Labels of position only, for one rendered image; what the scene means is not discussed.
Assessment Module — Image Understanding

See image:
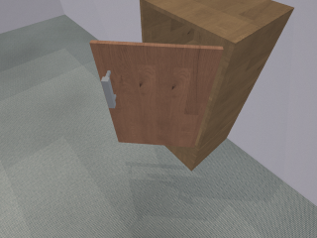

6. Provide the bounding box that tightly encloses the cupboard door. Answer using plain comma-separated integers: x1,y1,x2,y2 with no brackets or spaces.
89,40,224,148

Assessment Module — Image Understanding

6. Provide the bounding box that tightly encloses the handle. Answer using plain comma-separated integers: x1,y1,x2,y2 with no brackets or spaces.
101,70,117,109

